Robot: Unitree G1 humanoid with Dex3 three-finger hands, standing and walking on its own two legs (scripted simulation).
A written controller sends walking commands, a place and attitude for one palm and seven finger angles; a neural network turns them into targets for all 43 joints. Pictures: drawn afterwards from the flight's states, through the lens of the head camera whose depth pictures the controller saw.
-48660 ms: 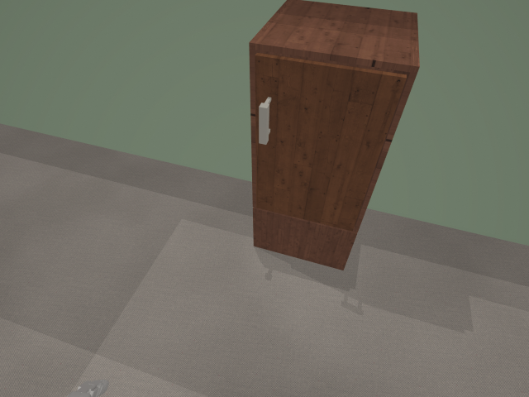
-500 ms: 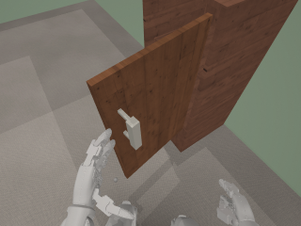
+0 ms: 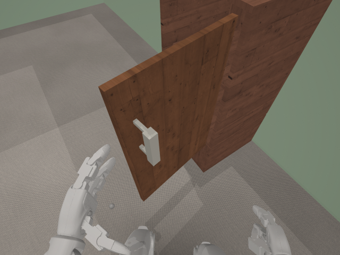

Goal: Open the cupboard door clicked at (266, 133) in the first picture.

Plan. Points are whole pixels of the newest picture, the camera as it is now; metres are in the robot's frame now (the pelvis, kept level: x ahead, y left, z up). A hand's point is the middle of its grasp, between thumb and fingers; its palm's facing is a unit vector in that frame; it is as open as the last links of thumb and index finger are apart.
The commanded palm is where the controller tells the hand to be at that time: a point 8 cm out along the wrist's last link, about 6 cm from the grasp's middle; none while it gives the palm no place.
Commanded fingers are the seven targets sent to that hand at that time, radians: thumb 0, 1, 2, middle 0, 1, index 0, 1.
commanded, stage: draw the hand back to the body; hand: left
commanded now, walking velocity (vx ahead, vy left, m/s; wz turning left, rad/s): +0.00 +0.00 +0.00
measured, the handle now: (146, 142) +0.36 +0.08 +0.06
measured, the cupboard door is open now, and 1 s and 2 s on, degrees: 100 100 100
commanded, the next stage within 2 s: step back with the hand held close in 1.44 s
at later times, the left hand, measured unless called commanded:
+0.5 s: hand (48, 193) +0.20 +0.20 +0.16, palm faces +0.13 -0.96 -0.25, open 15.5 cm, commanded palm +0.17 +0.26 +0.18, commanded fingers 0.00 -0.05 0.50 -0.17 -0.30 -0.17 -0.30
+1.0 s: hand out of the picture +0.24 +0.27 +0.25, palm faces +0.39 -0.82 -0.42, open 9.8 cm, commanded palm +0.19 +0.32 +0.27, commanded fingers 0.00 0.83 0.87 -0.20 -0.30 -0.20 -0.30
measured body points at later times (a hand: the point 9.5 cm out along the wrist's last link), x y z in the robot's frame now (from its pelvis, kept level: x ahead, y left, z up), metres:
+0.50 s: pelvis +0.02 +0.02 +0.06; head +0.02 +0.01 +0.51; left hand +0.19 +0.25 +0.17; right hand +0.20 -0.20 +0.00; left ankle +0.05 +0.12 -0.63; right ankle -0.02 -0.10 -0.63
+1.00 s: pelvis +0.05 +0.03 +0.10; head +0.03 +0.01 +0.55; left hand +0.21 +0.32 +0.27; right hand +0.23 -0.19 +0.02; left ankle +0.05 +0.12 -0.63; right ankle -0.02 -0.10 -0.63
